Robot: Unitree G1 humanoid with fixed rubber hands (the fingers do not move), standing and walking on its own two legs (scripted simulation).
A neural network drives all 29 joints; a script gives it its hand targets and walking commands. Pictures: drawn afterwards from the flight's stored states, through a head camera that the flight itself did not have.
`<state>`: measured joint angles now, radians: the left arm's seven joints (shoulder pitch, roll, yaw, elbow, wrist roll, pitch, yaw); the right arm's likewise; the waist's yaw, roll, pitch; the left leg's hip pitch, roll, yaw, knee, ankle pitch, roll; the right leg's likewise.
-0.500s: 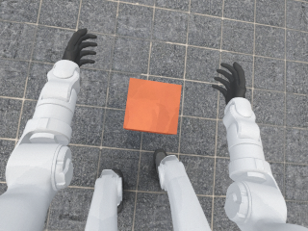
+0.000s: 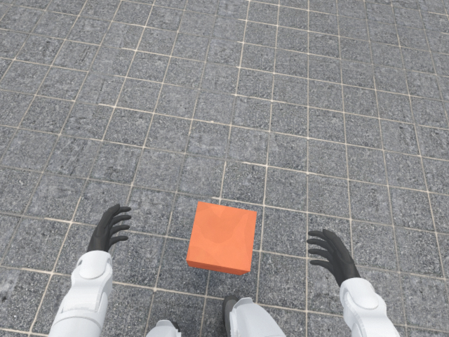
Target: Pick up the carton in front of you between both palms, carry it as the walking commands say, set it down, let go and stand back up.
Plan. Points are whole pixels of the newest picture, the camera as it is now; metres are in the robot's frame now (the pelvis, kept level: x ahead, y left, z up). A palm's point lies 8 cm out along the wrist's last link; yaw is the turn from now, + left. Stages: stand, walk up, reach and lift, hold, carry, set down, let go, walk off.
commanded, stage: let go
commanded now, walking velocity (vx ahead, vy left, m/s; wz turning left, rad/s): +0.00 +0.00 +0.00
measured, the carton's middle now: (220, 240) +0.37 -0.07 -0.62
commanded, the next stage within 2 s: stand in 0.78 s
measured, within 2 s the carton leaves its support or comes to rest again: neither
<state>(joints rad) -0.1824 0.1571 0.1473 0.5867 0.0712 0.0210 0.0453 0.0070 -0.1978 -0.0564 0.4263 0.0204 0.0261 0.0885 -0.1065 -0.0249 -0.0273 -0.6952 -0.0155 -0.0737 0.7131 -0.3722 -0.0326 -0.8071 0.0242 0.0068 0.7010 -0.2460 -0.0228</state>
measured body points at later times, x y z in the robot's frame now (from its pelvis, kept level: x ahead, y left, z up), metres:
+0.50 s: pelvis +0.03 +0.04 +0.03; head +0.05 +0.03 +0.48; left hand +0.20 +0.27 -0.04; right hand +0.20 -0.20 -0.05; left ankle -0.03 +0.14 -0.71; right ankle +0.04 -0.10 -0.71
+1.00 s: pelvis +0.02 +0.02 +0.02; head +0.03 +0.00 +0.47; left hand +0.17 +0.31 -0.06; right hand +0.17 -0.26 -0.07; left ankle -0.03 +0.14 -0.71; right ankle +0.04 -0.10 -0.71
